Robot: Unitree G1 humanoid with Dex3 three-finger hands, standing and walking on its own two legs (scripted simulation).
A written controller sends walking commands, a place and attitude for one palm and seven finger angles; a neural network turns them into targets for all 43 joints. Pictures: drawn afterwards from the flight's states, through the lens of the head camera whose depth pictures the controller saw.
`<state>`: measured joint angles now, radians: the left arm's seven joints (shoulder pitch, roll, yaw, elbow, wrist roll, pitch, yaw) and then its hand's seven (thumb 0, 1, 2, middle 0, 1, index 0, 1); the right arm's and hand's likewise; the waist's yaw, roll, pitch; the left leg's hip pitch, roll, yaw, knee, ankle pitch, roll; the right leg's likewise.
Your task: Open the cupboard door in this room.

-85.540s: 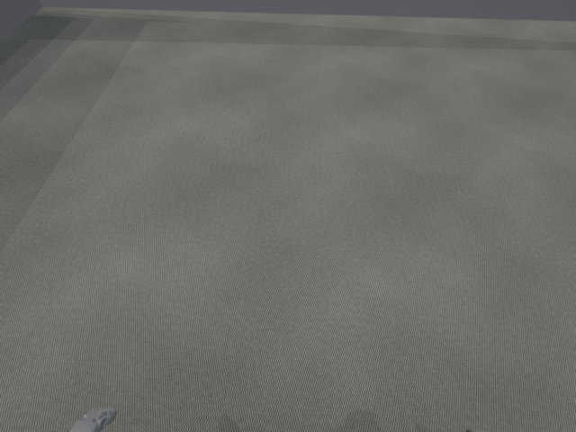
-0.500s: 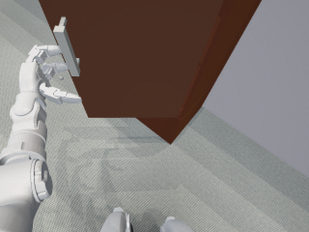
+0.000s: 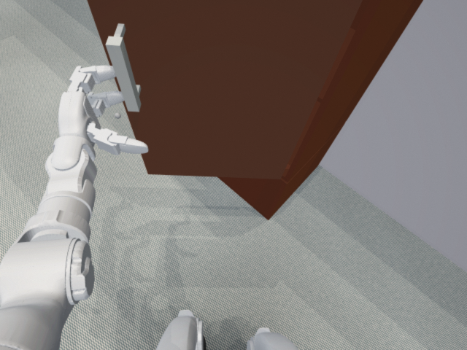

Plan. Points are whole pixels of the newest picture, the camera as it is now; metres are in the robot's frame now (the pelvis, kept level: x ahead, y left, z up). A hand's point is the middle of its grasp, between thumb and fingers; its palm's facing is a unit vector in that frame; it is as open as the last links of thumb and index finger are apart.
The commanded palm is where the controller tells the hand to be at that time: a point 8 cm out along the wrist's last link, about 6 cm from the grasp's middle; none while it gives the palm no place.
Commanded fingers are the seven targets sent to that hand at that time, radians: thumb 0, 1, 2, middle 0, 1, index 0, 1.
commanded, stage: slide the fingers in behind the handle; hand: left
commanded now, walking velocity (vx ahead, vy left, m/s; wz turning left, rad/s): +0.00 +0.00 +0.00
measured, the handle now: (127, 70) +0.59 +0.19 +0.09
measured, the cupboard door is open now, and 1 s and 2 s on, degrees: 43 43 43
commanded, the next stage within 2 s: move the hooked fingers beside the handle in 0.18 s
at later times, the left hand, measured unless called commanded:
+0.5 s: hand (116, 117) +0.48 +0.19 +0.08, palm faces +0.05 -1.00 +0.00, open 14.6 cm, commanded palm +0.47 +0.21 +0.08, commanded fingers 0.00 -0.50 0.30 -0.30 -1.20 -0.30 -1.20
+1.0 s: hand (113, 111) +0.49 +0.20 +0.08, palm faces +0.03 -1.00 +0.00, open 14.0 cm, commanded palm +0.48 +0.23 +0.08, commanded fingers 0.00 -0.50 0.30 -0.30 -1.20 -0.30 -1.20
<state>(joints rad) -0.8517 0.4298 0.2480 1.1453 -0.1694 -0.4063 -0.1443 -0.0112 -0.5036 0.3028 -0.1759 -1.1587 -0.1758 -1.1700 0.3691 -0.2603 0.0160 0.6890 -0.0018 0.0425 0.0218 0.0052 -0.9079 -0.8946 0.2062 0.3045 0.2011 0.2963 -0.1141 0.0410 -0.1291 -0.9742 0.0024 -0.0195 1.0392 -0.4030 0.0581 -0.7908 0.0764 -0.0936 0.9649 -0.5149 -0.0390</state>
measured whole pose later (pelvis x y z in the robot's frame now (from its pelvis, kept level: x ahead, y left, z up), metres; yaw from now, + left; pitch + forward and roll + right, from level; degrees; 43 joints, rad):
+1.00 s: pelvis -0.01 +0.00 +0.00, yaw -1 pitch +20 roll -5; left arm -0.90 0.51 0.33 1.21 -0.14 -0.40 -0.22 -0.01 -0.50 0.30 -0.29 -1.22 -0.29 -1.23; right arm 0.39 -0.27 0.03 0.68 0.00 0.05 0.00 0.01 -0.91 -0.89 0.21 0.30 0.20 0.30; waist -0.15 0.04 -0.12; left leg -1.00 0.01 -0.01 1.05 -0.40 0.06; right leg -0.83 0.09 -0.08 0.98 -0.50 -0.04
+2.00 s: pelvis +0.00 +0.00 +0.00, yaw -2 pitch +21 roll -5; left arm -0.89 0.66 0.44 1.22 -0.13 -0.37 -0.36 -0.01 -0.50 0.30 -0.30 -1.20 -0.29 -1.20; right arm 0.39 -0.29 0.05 0.63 0.01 0.09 -0.02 0.00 -0.91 -0.89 0.21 0.30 0.20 0.30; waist -0.17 0.04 -0.12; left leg -1.01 0.03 0.00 1.04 -0.41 0.06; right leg -0.83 0.10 -0.06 0.96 -0.50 -0.03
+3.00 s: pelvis +0.01 +0.01 +0.00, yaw -3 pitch +22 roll -6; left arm -0.90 0.62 0.42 1.20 -0.13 -0.35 -0.34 -0.01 -0.50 0.30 -0.30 -1.20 -0.29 -1.20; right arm 0.41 -0.28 0.05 0.63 0.00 0.10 -0.01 0.00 -0.91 -0.89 0.21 0.30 0.20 0.30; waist -0.17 0.04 -0.13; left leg -1.01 0.03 0.00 1.04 -0.41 0.07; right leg -0.83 0.10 -0.06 0.95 -0.50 -0.03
